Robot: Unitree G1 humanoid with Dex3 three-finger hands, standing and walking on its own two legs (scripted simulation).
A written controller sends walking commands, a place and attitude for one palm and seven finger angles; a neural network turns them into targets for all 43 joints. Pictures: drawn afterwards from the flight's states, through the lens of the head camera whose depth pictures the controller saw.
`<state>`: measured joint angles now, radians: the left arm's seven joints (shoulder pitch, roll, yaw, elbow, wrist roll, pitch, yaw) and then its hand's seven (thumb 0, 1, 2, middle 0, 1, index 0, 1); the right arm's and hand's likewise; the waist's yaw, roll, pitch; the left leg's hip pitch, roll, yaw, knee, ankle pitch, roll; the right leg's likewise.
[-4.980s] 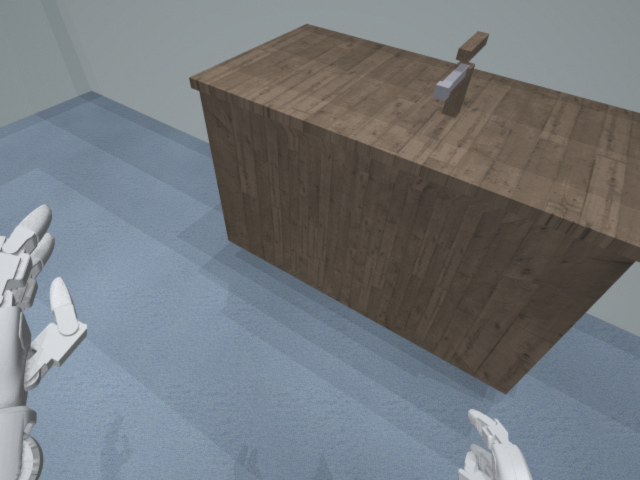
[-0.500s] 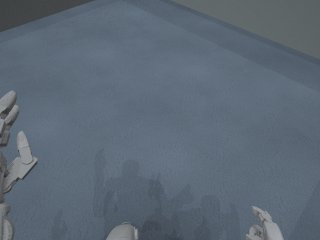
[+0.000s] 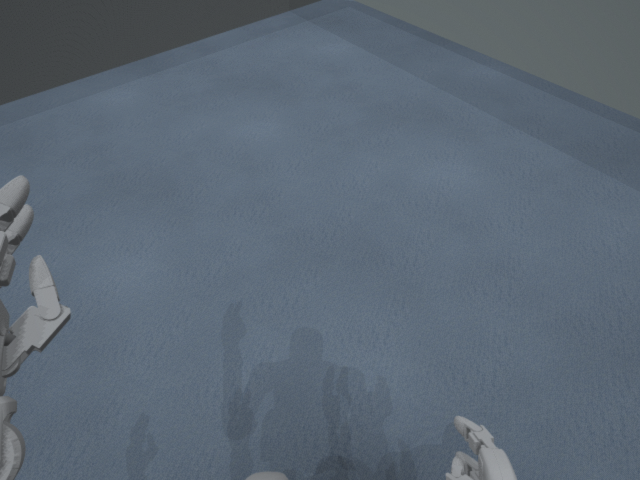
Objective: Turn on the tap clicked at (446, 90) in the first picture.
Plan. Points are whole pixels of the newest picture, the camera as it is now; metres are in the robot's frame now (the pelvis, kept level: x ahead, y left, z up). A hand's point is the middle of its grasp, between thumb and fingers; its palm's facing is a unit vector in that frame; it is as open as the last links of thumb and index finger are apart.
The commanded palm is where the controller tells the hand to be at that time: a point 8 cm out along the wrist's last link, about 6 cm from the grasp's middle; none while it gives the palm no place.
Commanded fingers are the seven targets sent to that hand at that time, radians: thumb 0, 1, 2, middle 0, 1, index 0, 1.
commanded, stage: turn to face it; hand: left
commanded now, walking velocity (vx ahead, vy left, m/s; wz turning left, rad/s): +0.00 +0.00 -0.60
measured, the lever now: out of the picture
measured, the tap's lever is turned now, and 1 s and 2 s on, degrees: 0 0 0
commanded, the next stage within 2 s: none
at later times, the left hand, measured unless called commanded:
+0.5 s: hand (211, 219) +0.33 +0.14 +0.19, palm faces +0.14 -0.87 -0.48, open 7.4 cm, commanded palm +0.28 +0.20 +0.19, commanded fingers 0.00 0.90 0.90 -0.20 -0.30 -0.20 -0.30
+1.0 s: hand (274, 230) +0.31 +0.07 +0.19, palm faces -0.06 -0.92 -0.39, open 7.4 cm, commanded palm +0.29 +0.13 +0.19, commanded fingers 0.00 0.90 0.90 -0.20 -0.30 -0.20 -0.30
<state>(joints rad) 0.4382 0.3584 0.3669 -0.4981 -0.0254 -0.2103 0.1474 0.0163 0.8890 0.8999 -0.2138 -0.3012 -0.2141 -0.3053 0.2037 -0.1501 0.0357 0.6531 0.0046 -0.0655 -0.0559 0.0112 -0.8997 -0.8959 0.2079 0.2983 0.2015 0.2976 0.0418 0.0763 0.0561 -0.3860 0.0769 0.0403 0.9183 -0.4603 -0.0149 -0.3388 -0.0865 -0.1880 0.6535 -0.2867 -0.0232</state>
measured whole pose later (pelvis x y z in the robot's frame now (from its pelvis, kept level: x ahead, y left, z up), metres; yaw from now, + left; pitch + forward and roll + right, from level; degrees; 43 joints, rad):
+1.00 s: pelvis +0.01 -0.03 +0.01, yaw -31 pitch +0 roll +2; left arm 0.46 0.38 0.38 -0.57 -0.05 -0.18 0.15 0.02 0.89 0.90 -0.21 -0.30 -0.21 -0.31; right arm 0.18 -0.24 -0.02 0.53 0.00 0.05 -0.03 0.01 -0.91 -0.90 0.20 0.30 0.19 0.30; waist 0.03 -0.06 0.03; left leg -0.27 0.04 0.10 0.55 -0.27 -0.03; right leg -0.44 0.08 0.07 0.62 -0.24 -0.04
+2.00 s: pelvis -0.16 -0.01 +0.00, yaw -67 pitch +0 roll -1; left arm 0.42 0.39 0.37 -0.55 -0.04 -0.19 0.13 0.02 0.89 0.90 -0.21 -0.30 -0.21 -0.30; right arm 0.16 -0.17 0.03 0.53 0.02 -0.02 0.01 0.01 -0.90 -0.90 0.21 0.30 0.20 0.30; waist 0.01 0.08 0.16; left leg -0.44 0.21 0.09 0.94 -0.48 -0.09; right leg -0.33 0.00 -0.11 0.66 -0.31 -0.04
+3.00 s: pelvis -0.23 +0.09 +0.01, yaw -102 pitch +1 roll +1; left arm 0.54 0.42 0.42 -0.62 -0.06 -0.18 0.15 0.02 0.89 0.90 -0.22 -0.30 -0.22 -0.31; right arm 0.18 -0.28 -0.05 0.56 0.01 0.08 -0.03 0.01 -0.91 -0.90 0.20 0.30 0.19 0.30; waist -0.01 -0.02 0.08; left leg -0.37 0.06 0.06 0.75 -0.43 -0.07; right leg -0.37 0.06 0.03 0.54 -0.17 -0.05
